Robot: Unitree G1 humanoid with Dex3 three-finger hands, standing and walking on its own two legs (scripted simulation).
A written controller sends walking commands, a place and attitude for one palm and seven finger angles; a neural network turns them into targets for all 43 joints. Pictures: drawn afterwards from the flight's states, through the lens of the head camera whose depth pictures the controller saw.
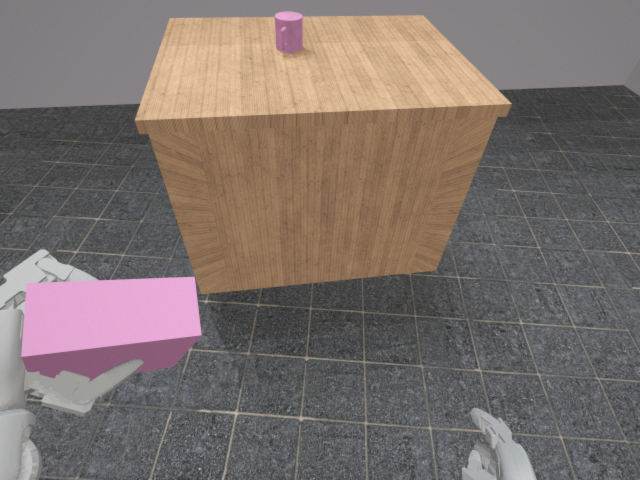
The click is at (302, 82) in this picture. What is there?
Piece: table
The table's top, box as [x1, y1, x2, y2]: [135, 15, 511, 133]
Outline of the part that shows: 511,103 422,15 303,17 303,47 300,51 293,53 285,53 276,49 274,17 170,18 135,118 135,122 139,133 157,133 506,116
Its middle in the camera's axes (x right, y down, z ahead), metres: -0.02 -0.54 +1.16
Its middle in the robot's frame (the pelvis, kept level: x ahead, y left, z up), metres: +1.23 +0.09 +0.00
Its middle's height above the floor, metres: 0.77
